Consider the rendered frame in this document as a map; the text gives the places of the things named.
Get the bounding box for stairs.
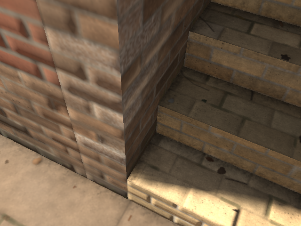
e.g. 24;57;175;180
127;0;301;226

